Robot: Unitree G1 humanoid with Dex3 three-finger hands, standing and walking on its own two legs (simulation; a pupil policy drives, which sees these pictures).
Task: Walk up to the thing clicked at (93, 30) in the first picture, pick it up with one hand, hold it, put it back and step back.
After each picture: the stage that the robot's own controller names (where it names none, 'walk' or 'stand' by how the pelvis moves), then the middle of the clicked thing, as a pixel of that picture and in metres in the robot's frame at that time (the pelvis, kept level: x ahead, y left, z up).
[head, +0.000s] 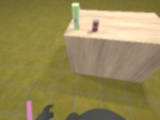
stand; (95, 25) +0.92 +0.00 +0.05
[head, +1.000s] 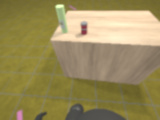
walk; (84, 28) +0.81 +0.15 +0.07
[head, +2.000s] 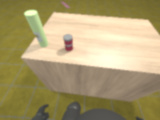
stand; (68, 43) +0.52 +0.22 +0.08
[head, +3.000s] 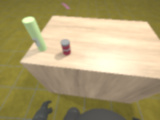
stand; (66, 47) +0.51 +0.22 +0.05
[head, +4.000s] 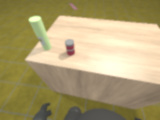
stand; (70, 47) +0.51 +0.20 +0.06
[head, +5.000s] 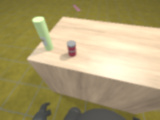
stand; (71, 49) +0.50 +0.19 +0.06
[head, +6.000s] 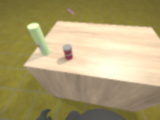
stand; (68, 52) +0.48 +0.21 +0.05
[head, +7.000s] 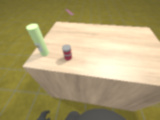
stand; (67, 52) +0.48 +0.22 +0.05
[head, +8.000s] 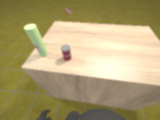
rise first; (66, 53) +0.47 +0.22 +0.05
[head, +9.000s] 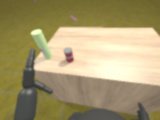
rise first; (69, 55) +0.47 +0.24 +0.05
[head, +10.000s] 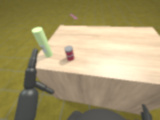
go down; (69, 53) +0.48 +0.24 +0.05
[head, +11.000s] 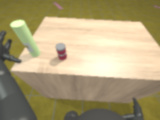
go down; (61, 52) +0.47 +0.22 +0.06
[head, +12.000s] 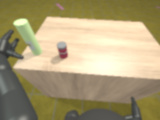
go down; (62, 50) +0.48 +0.22 +0.06
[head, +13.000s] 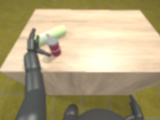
close in; (54, 47) +0.46 +0.24 +0.09
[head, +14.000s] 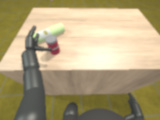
lift; (53, 45) +0.47 +0.24 +0.10
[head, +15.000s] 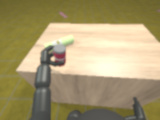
lift; (60, 56) +0.36 +0.21 +0.17
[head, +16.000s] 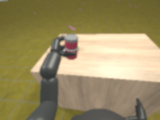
lift; (71, 47) +0.32 +0.14 +0.28
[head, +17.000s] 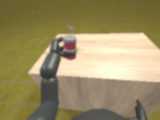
hold; (70, 48) +0.33 +0.14 +0.27
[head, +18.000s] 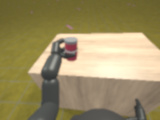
crouch; (71, 49) +0.33 +0.14 +0.26
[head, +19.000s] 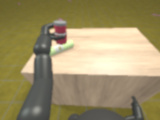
crouch; (60, 32) +0.43 +0.20 +0.29
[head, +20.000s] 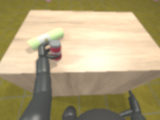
lower; (56, 50) +0.45 +0.22 +0.08
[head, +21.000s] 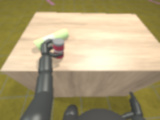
lower; (58, 49) +0.45 +0.21 +0.11
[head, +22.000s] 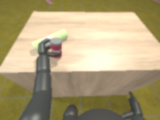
lower; (56, 48) +0.45 +0.22 +0.11
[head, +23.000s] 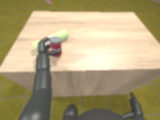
lower; (56, 47) +0.46 +0.22 +0.11
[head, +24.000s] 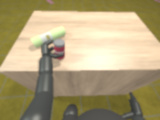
rest; (59, 49) +0.45 +0.20 +0.10
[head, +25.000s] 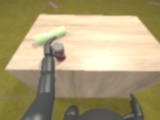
withdraw; (59, 52) +0.44 +0.22 +0.09
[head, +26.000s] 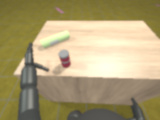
sink last; (65, 59) +0.40 +0.20 +0.08
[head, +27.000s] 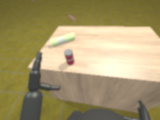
stand; (69, 57) +0.44 +0.23 +0.06
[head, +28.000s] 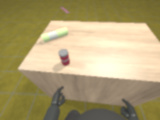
stand; (64, 57) +0.42 +0.23 +0.05
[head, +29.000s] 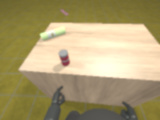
stand; (64, 58) +0.42 +0.23 +0.05
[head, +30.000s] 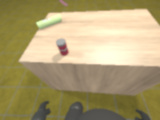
walk; (62, 47) +0.48 +0.24 +0.07
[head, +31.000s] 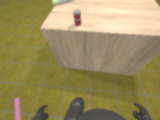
walk; (77, 18) +0.80 +0.20 +0.08
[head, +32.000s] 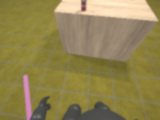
stand; (83, 5) +1.15 +0.17 +0.08
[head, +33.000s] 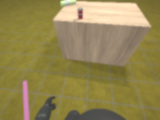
stand; (80, 13) +1.14 +0.20 +0.07
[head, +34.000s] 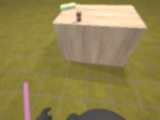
stand; (78, 16) +1.15 +0.22 +0.05
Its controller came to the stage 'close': yes
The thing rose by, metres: 0.24
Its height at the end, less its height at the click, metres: +0.00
